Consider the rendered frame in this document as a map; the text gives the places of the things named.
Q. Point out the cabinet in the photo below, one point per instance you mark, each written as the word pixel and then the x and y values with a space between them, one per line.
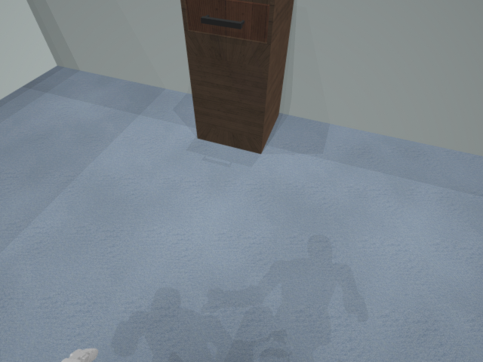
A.
pixel 237 83

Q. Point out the handle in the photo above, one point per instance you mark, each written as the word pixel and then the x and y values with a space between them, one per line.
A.
pixel 221 22

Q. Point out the drawer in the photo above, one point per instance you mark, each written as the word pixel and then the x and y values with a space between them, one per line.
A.
pixel 255 15

